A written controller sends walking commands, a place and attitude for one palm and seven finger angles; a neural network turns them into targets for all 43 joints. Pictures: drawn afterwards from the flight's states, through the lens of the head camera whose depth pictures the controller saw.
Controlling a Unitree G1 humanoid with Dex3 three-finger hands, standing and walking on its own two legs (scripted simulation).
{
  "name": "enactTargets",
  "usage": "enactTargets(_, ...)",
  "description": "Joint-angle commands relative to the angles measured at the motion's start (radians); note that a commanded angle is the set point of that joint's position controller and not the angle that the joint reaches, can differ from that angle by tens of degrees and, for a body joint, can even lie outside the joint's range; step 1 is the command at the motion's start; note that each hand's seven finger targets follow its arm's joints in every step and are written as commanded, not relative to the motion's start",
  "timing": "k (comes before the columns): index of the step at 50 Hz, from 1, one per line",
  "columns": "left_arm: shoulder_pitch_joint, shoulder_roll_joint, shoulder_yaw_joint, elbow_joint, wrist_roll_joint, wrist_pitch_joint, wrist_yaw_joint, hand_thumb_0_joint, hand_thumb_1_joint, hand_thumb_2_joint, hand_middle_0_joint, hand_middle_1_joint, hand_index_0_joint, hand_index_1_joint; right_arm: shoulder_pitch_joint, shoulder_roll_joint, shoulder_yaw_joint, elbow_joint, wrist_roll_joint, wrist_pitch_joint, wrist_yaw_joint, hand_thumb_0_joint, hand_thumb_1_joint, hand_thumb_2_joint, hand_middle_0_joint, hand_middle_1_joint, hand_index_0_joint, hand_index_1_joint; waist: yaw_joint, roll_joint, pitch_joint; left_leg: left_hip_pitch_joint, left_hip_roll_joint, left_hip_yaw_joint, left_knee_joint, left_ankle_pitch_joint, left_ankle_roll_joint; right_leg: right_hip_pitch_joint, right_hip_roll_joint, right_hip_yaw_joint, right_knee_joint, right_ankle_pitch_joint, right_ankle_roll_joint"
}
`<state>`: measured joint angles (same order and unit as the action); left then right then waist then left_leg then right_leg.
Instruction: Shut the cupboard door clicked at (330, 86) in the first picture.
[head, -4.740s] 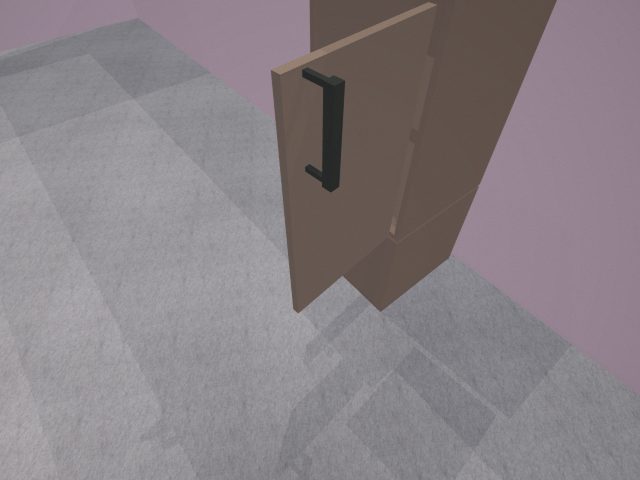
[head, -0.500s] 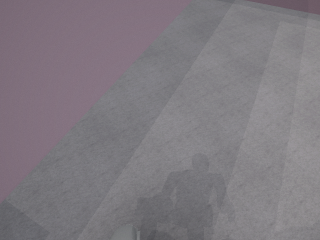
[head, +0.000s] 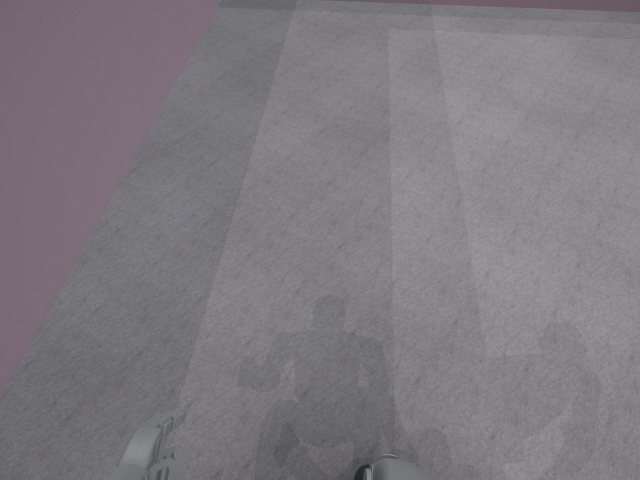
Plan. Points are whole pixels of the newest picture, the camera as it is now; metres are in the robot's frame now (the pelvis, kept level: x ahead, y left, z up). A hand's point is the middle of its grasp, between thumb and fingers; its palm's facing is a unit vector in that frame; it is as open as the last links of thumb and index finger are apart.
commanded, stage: walk around to get in front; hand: left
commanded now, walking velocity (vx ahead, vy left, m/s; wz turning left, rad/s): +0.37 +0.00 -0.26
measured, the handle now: out of the picture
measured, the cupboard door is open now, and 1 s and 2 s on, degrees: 96 96 96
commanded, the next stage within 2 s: walk to a spot facing it in 0.60 s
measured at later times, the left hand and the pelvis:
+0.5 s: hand (208, 411) +0.24 +0.18 -0.18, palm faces -0.06 -0.98 -0.17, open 7.3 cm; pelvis +0.25 -0.01 +0.00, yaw -7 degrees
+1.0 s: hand (278, 234) +0.56 +0.09 -0.15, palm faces -0.01 -0.98 -0.19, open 7.2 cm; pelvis +0.45 -0.08 +0.01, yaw -1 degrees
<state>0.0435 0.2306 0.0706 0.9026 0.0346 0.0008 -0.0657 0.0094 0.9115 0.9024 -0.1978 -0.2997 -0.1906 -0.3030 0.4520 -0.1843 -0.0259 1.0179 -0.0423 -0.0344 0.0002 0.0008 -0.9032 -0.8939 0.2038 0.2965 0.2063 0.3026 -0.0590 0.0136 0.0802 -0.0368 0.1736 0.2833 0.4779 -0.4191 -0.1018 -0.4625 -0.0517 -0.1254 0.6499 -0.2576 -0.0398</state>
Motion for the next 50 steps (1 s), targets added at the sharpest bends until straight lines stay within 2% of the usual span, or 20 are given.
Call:
enactTargets(1,0.465,0.285,0.077,0.085,-0.02,-0.046,0.046,0.0,0.9,0.9,-0.2,-0.3,-0.2,-0.3,-0.132,-0.097,-0.027,-0.139,0.039,-0.023,0.0,0.0,-0.9,-0.9,0.2,0.3,0.2,0.3,0.24,-0.34,-0.269,-0.691,-0.11,-0.09,0.8,-0.206,0.043,0.791,-0.402,0.692,-0.359,-0.033,-0.221)
enactTargets(2,0.387,0.282,0.068,0.071,-0.03,-0.039,0.057,0.0,0.9,0.9,-0.2,-0.3,-0.2,-0.3,-0.174,-0.124,-0.038,-0.131,0.035,-0.017,-0.002,0.0,-0.9,-0.9,0.2,0.3,0.2,0.3,0.209,-0.236,-0.201,-0.73,-0.048,-0.234,0.892,-0.139,0.059,0.652,-0.402,0.664,-0.4,-0.153,-0.226)
enactTargets(3,0.284,0.204,0.052,0.047,-0.03,-0.034,0.064,0.0,0.9,0.9,-0.2,-0.3,-0.2,-0.3,-0.205,-0.122,-0.047,-0.117,0.028,-0.014,-0.004,0.0,-0.9,-0.9,0.2,0.3,0.2,0.3,0.16,-0.165,-0.116,-0.713,-0.011,-0.262,0.878,-0.029,0.061,0.513,-0.357,0.577,-0.416,-0.169,-0.197)
enactTargets(5,0.165,0.109,0.019,0.022,-0.02,-0.047,0.067,0.0,0.9,0.9,-0.2,-0.3,-0.2,-0.3,-0.163,-0.091,-0.04,-0.073,0.012,0.002,-0.003,0.0,-0.9,-0.9,0.2,0.3,0.2,0.3,0.072,-0.155,-0.041,-0.576,0.021,-0.262,0.719,0.076,0.048,0.283,-0.254,0.349,-0.442,-0.02,-0.143)
enactTargets(7,0.14,0.088,0.012,0.033,-0.014,-0.061,0.064,0.0,0.9,0.9,-0.2,-0.3,-0.2,-0.3,-0.089,-0.067,-0.035,-0.039,0.009,0.018,0.003,0.0,-0.9,-0.9,0.2,0.3,0.2,0.3,0.022,-0.154,-0.06,-0.501,-0.005,-0.231,0.586,0.118,0.036,0.252,-0.192,0.231,-0.441,0.102,-0.128)
enactTargets(16,0.271,0.097,0.01,0.134,-0.018,-0.086,0.064,0.0,0.9,0.9,-0.2,-0.3,-0.2,-0.3,-0.318,-0.055,-0.031,-0.099,0.019,-0.015,0.024,0.0,-0.9,-0.9,0.2,0.3,0.2,0.3,0.076,-0.118,-0.032,-0.479,-0.079,-0.181,0.174,0.207,0.062,0.457,-0.192,0.223,-0.373,0.415,-0.131)
enactTargets(19,0.239,0.102,0.009,0.138,-0.022,-0.084,0.069,0.0,0.9,0.9,-0.2,-0.3,-0.2,-0.3,-0.173,-0.099,-0.044,-0.045,0.012,-0.029,0.013,0.0,-0.9,-0.9,0.2,0.3,0.2,0.3,-0.019,-0.069,-0.075,-0.172,-0.137,-0.15,0.022,0.271,0.095,0.357,-0.138,0.164,-0.169,0.535,-0.086)
enactTargets(20,0.239,0.08,0.008,0.122,-0.026,-0.08,0.066,0.0,0.9,0.9,-0.2,-0.3,-0.2,-0.3,-0.029,-0.168,-0.06,-0.004,0.002,-0.036,0.003,0.0,-0.9,-0.9,0.2,0.3,0.2,0.3,-0.074,0.039,-0.161,0.065,-0.034,-0.298,-0.02,0.273,0.149,0.199,-0.069,0.131,0.058,0.414,-0.044)
enactTargets(21,0.308,0.027,0.001,0.106,-0.035,-0.078,0.055,0.0,0.9,0.9,-0.2,-0.3,-0.2,-0.3,0.088,-0.281,-0.085,0.02,-0.014,-0.037,-0.006,0.0,-0.9,-0.9,0.2,0.3,0.2,0.3,-0.085,0.283,-0.283,0.281,0.24,-0.651,-0.105,0.231,0.272,-0.033,0.073,0.025,0.41,-0.072,0.0)
enactTargets(22,0.248,0.04,-0.002,0.075,-0.022,-0.084,0.055,0.0,0.9,0.9,-0.2,-0.3,-0.2,-0.3,0.099,-0.28,-0.081,0.022,-0.001,-0.02,-0.011,0.0,-0.9,-0.9,0.2,0.3,0.2,0.3,-0.087,0.226,-0.248,0.201,0.325,-0.783,-0.205,0.118,0.331,-0.118,0.079,0.113,0.606,-0.304,-0.013)
enactTargets(25,0.152,0.025,0.003,0.072,-0.005,-0.064,0.038,0.0,0.9,0.9,-0.2,-0.3,-0.2,-0.3,-0.089,-0.14,-0.052,-0.027,0.006,-0.032,-0.016,0.0,-0.9,-0.9,0.2,0.3,0.2,0.3,-0.007,0.106,-0.006,-0.135,0.241,-0.607,-0.318,-0.085,0.254,-0.217,-0.049,0.167,0.685,-0.074,0.006)
enactTargets(30,0.204,-0.04,-0.005,0.087,-0.003,-0.029,0.025,0.0,0.9,0.9,-0.2,-0.3,-0.2,-0.3,-0.109,-0.115,-0.051,-0.008,0.012,-0.049,-0.014,0.0,-0.9,-0.9,0.2,0.3,0.2,0.3,0.055,0.109,-0.04,-0.171,0.128,-0.239,-0.319,0.198,0.215,-0.071,-0.077,0.094,0.305,0.027,0.039)
enactTargets(35,0.132,-0.037,-0.002,0.07,-0.002,-0.031,0.025,0.0,0.9,0.9,-0.2,-0.3,-0.2,-0.3,-0.072,-0.125,-0.051,0.017,0.008,-0.026,-0.005,0.0,-0.9,-0.9,0.2,0.3,0.2,0.3,0.04,0.085,0.037,-0.212,0.125,-0.186,-0.296,0.15,0.215,0.046,-0.037,0.018,0.049,0.091,0.044)
enactTargets(38,0.226,0.006,0.0,0.105,-0.001,-0.048,0.037,0.0,0.9,0.9,-0.2,-0.3,-0.2,-0.3,-0.066,-0.112,-0.037,0.037,0.016,-0.014,-0.007,0.0,-0.9,-0.9,0.2,0.3,0.2,0.3,0.087,0.039,-0.015,-0.237,0.059,-0.174,-0.101,0.305,0.174,0.281,0.009,-0.022,-0.108,0.129,0.039)
enactTargets(39,0.331,0.058,0.011,0.141,-0.001,-0.063,0.046,0.0,0.9,0.9,-0.2,-0.3,-0.2,-0.3,-0.072,-0.094,-0.03,0.038,0.024,-0.016,-0.006,0.0,-0.9,-0.9,0.2,0.3,0.2,0.3,0.139,-0.031,-0.075,-0.323,-0.004,-0.139,0.066,0.321,0.137,0.464,-0.058,0.062,-0.14,0.193,0.013)
enactTargets(40,0.445,0.162,0.033,0.178,0.002,-0.076,0.06,0.0,0.9,0.9,-0.2,-0.3,-0.2,-0.3,-0.041,-0.041,-0.021,0.029,0.033,-0.019,0.001,0.0,-0.9,-0.9,0.2,0.3,0.2,0.3,0.169,-0.247,-0.171,-0.492,-0.125,-0.076,0.331,0.072,0.091,0.65,-0.309,0.331,-0.223,0.3,-0.069)
enactTargets(41,0.478,0.219,0.033,0.179,-0.016,-0.07,0.064,0.0,0.9,0.9,-0.2,-0.3,-0.2,-0.3,-0.047,-0.049,-0.025,0.012,0.038,-0.004,-0.005,0.0,-0.9,-0.9,0.2,0.3,0.2,0.3,0.171,-0.282,-0.221,-0.5,-0.137,-0.163,0.574,-0.265,0.085,0.602,-0.46,0.454,-0.341,0.291,-0.151)
enactTargets(44,0.264,0.096,0.008,0.125,-0.014,-0.057,0.091,0.0,0.9,0.9,-0.2,-0.3,-0.2,-0.3,-0.132,-0.045,-0.031,0.008,0.034,0.017,-0.01,0.0,-0.9,-0.9,0.2,0.3,0.2,0.3,0.102,-0.239,-0.119,-0.551,-0.04,-0.271,0.711,-0.093,0.069,0.408,-0.398,0.229,-0.336,0.429,-0.124)
enactTargets(46,0.202,0.07,-0.001,0.104,-0.01,-0.057,0.093,0.0,0.9,0.9,-0.2,-0.3,-0.2,-0.3,-0.113,-0.009,-0.023,0.018,0.031,0.034,-0.002,0.0,-0.9,-0.9,0.2,0.3,0.2,0.3,0.058,-0.187,-0.105,-0.474,-0.043,-0.24,0.593,-0.048,0.057,0.308,-0.356,0.073,-0.331,0.478,-0.085)
enactTargets(50,0.167,0.081,0.013,0.076,-0.007,-0.047,0.093,0.0,0.9,0.9,-0.2,-0.3,-0.2,-0.3,-0.113,0.024,-0.019,0.001,0.026,0.05,0.016,0.0,-0.9,-0.9,0.2,0.3,0.2,0.3,0.046,-0.168,-0.084,-0.389,-0.087,-0.151,0.343,0.038,0.057,0.275,-0.319,-0.05,-0.277,0.454,-0.05)
